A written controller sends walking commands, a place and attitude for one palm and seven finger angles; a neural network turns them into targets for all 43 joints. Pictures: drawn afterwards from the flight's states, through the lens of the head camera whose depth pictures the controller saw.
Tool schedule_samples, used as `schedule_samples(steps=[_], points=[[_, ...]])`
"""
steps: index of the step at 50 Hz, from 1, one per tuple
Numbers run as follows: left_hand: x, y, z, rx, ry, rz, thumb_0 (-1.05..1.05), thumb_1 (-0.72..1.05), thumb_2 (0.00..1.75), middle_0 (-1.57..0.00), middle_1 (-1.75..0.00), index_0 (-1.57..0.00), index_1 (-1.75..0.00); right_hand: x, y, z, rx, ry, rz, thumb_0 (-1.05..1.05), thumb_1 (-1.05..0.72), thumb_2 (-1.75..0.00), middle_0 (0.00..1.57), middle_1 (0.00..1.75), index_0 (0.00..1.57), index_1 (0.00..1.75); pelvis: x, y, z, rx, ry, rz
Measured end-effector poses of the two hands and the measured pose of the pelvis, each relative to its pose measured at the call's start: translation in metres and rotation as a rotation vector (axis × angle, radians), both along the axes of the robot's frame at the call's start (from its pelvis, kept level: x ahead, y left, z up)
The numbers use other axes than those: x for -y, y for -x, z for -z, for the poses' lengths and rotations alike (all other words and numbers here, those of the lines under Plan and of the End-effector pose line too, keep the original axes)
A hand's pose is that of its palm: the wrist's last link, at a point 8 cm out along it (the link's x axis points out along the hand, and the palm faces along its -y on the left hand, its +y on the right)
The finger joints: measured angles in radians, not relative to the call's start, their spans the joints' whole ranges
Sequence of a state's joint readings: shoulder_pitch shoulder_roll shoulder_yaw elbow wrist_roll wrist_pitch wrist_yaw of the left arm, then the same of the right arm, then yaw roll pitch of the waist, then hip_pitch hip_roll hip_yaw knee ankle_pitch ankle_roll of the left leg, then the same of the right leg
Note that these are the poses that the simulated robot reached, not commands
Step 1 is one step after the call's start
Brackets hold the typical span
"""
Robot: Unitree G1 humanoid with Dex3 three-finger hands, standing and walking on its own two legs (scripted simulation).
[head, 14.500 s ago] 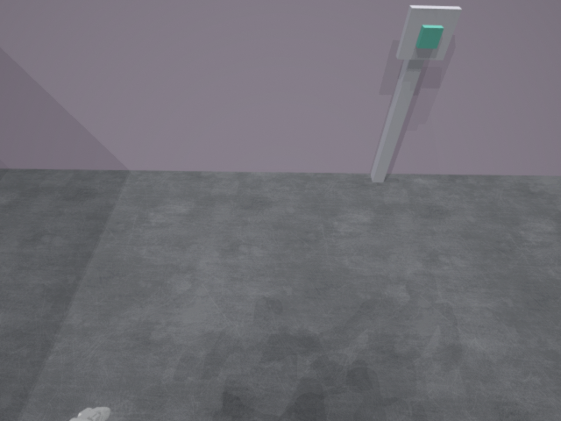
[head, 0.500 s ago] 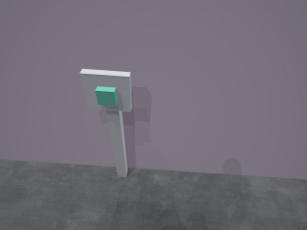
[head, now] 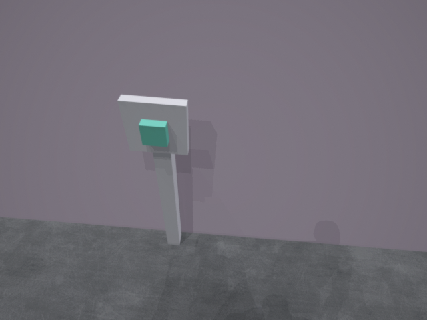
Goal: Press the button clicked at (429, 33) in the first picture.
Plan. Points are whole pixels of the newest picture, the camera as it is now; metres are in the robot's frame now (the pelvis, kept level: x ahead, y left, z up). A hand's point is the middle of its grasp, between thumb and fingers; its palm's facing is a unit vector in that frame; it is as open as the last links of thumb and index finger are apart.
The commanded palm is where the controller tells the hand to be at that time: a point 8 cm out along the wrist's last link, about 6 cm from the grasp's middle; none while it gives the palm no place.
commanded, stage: shuffle to correct the standing spot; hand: left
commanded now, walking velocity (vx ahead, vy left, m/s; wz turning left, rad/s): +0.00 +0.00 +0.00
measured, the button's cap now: (154, 132) +0.58 +0.21 +0.00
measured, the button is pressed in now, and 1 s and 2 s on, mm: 0 0 0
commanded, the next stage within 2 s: come to a stop and stand still in 0.54 s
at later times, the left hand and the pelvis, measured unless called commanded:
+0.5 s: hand out of the picture +0.03 +0.18 -0.19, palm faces +0.04 -0.99 -0.09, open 7.4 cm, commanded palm none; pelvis +0.03 +0.02 +0.00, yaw -1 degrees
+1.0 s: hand (149, 311) +0.18 +0.15 -0.17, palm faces -0.03 -0.98 -0.17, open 7.2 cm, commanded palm none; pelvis +0.08 -0.01 +0.00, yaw -1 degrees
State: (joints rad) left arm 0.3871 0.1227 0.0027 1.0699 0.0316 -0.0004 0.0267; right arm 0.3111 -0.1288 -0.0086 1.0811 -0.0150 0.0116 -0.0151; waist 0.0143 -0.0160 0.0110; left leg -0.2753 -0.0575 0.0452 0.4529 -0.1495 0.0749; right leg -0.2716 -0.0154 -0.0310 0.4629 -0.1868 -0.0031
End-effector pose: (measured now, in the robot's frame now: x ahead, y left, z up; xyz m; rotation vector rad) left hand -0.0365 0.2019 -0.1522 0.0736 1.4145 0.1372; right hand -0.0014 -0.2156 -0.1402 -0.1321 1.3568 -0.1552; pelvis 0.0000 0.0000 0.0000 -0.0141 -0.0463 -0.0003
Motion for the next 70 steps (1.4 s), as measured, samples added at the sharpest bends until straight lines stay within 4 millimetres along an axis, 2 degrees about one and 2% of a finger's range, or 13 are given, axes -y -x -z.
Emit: schedule_samples(steps=[12, 18, 21, 27, 33, 37, 41, 45, 48, 53, 58, 64, 70], points=[[0.003, 0.002, -0.003, -0.016, 0.013, -0.026, 0.0, 0.91, 0.89, -0.19, -0.29, -0.19, -0.3, 0.002, -0.005, -0.003, -0.003, 0.003, -0.002, 0.01, -0.91, -0.9, 0.2, 0.3, 0.19, 0.3, 0.0, -0.009, -0.003, -0.014, 0.002, 0.002], [-0.008, -0.007, 0.012, -0.017, 0.031, -0.051, 0.0, 0.91, 0.89, -0.2, -0.29, -0.19, -0.3, -0.003, -0.005, -0.003, -0.002, 0.038, 0.018, 0.01, -0.91, -0.9, 0.2, 0.3, 0.19, 0.3, -0.01, -0.016, 0.006, -0.017, 0.022, -0.013], [-0.017, -0.024, 0.017, -0.006, 0.04, -0.022, 0.0, 0.91, 0.89, -0.2, -0.29, -0.19, -0.3, -0.012, 0.005, -0.003, 0.002, 0.051, 0.044, 0.0, -0.91, -0.9, 0.2, 0.3, 0.19, 0.3, -0.018, -0.021, 0.008, -0.008, 0.02, 0.0], [-0.037, -0.078, 0.002, 0.089, 0.016, 0.03, 0.01, 0.92, 0.89, -0.2, -0.29, -0.19, -0.3, -0.037, 0.026, -0.013, -0.065, 0.017, 0.094, 0.0, -0.91, -0.9, 0.19, 0.3, 0.19, 0.3, -0.026, -0.034, -0.004, -0.024, 0.011, 0.021], [-0.05, -0.118, -0.01, 0.118, -0.01, 0.07, 0.01, 0.93, 0.89, -0.19, -0.29, -0.19, -0.3, -0.057, 0.033, -0.018, -0.11, -0.02, 0.135, 0.01, -0.9, -0.9, 0.2, 0.3, 0.19, 0.3, -0.027, -0.051, -0.011, -0.047, 0.011, 0.036], [-0.045, -0.146, -0.012, 0.128, -0.012, 0.101, 0.01, 0.92, 0.89, -0.19, -0.29, -0.19, -0.3, -0.064, 0.034, -0.021, -0.144, -0.038, 0.151, 0.0, -0.9, -0.9, 0.2, 0.3, 0.2, 0.3, -0.023, -0.061, -0.012, -0.049, 0.011, 0.037], [-0.029, -0.176, -0.012, 0.162, -0.011, 0.107, 0.01, 0.93, 0.89, -0.19, -0.29, -0.19, -0.3, -0.066, 0.033, -0.019, -0.194, -0.059, 0.146, 0.0, -0.9, -0.9, 0.2, 0.3, 0.2, 0.3, -0.016, -0.07, -0.011, -0.04, 0.009, 0.027], [-0.012, -0.2, -0.012, 0.21, -0.018, 0.108, 0.0, 0.93, 0.89, -0.19, -0.29, -0.19, -0.3, -0.056, 0.022, -0.008, -0.214, -0.08, 0.147, 0.0, -0.9, -0.9, 0.2, 0.3, 0.2, 0.3, -0.005, -0.077, -0.005, -0.029, -0.013, 0.021], [-0.002, -0.21, -0.011, 0.24, -0.038, 0.108, -0.01, 0.94, 0.89, -0.19, -0.29, -0.19, -0.3, -0.042, 0.006, 0.005, -0.193, -0.089, 0.148, 0.01, -0.9, -0.9, 0.2, 0.3, 0.2, 0.3, 0.003, -0.08, 0.002, -0.024, -0.032, 0.03], [0.004, -0.205, -0.013, 0.238, -0.055, 0.106, -0.01, 0.94, 0.89, -0.2, -0.29, -0.2, -0.3, -0.016, -0.032, 0.014, -0.103, -0.071, 0.123, 0.01, -0.9, -0.9, 0.2, 0.3, 0.2, 0.3, 0.009, -0.077, 0.004, -0.023, -0.029, 0.013], [-0.002, -0.187, -0.012, 0.217, -0.07, 0.072, -0.01, 0.93, 0.89, -0.2, -0.29, -0.2, -0.3, 0.008, -0.065, 0.011, -0.019, -0.024, 0.067, 0.01, -0.91, -0.9, 0.2, 0.3, 0.19, 0.3, 0.013, -0.072, 0.005, -0.023, -0.03, 0.016], [-0.01, -0.152, -0.012, 0.154, -0.085, 0.045, -0.01, 0.93, 0.89, -0.2, -0.29, -0.2, -0.3, 0.027, -0.087, 0.003, 0.036, 0.016, 0.014, 0.01, -0.91, -0.9, 0.19, 0.3, 0.19, 0.3, 0.015, -0.069, 0.002, -0.025, -0.027, 0.017], [-0.004, -0.112, -0.011, 0.057, -0.078, 0.038, 0.0, 0.92, 0.89, -0.2, -0.29, -0.19, -0.3, 0.03, -0.095, 0.0, 0.051, 0.01, -0.012, 0.01, -0.91, -0.9, 0.19, 0.3, 0.19, 0.3, 0.018, -0.07, -0.001, -0.019, -0.023, 0.02]])
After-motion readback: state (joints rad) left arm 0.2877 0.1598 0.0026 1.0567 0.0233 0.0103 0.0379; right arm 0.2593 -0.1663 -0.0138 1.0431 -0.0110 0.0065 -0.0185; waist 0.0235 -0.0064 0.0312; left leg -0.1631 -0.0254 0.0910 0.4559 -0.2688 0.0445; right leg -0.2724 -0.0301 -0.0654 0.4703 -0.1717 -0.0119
